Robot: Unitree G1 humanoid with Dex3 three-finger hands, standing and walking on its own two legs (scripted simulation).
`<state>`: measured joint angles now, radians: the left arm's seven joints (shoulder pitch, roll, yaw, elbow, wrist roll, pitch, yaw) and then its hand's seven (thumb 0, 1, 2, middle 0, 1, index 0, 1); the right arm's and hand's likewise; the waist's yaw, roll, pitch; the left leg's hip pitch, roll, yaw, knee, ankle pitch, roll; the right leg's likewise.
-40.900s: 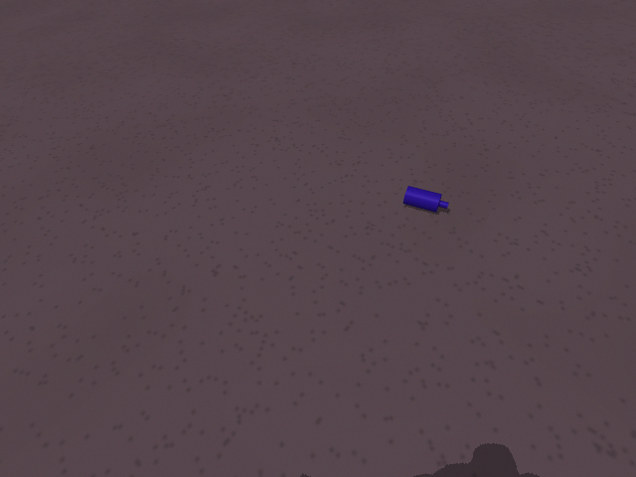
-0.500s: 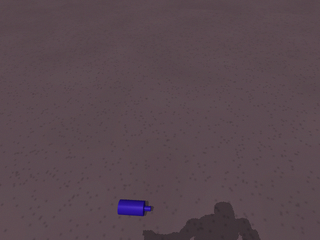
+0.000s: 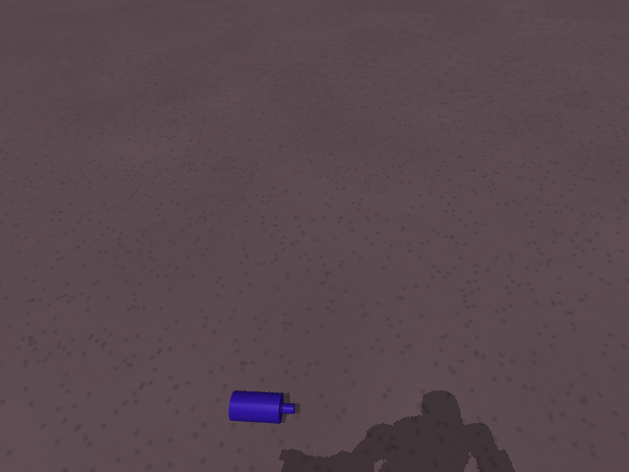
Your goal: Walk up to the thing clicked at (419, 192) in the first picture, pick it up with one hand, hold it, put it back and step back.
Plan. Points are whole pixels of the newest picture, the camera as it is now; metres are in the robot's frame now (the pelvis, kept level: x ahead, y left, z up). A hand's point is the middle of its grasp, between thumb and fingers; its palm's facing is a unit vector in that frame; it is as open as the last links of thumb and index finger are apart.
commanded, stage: stand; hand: left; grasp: from above
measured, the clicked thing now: (263, 407) +0.43 +0.24 -0.74
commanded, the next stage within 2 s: step back in 0.22 s
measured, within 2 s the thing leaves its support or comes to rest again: neither
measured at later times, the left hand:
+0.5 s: hand out of the picture +0.09 +0.30 -0.17, palm faces -0.04 -0.92 -0.38, open 7.4 cm
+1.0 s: hand out of the picture +0.00 +0.33 -0.17, palm faces -0.10 -0.90 -0.41, open 7.4 cm
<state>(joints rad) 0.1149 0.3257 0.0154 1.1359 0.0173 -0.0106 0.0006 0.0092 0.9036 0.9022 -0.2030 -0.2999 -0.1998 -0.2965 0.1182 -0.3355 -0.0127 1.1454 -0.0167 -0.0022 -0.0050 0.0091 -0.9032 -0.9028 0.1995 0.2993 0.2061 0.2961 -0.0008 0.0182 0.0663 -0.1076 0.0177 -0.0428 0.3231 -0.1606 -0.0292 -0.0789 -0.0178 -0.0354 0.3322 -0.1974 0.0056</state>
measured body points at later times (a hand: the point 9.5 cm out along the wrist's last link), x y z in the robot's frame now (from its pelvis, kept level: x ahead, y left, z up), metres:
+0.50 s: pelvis -0.04 +0.03 -0.02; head +0.04 +0.04 +0.42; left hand +0.09 +0.35 -0.15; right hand +0.04 -0.30 -0.14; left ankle -0.06 +0.14 -0.73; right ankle -0.01 -0.12 -0.75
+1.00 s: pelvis -0.12 +0.07 -0.03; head -0.06 +0.05 +0.41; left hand +0.00 +0.38 -0.14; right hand -0.02 -0.25 -0.16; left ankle -0.06 +0.15 -0.75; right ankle -0.13 -0.05 -0.75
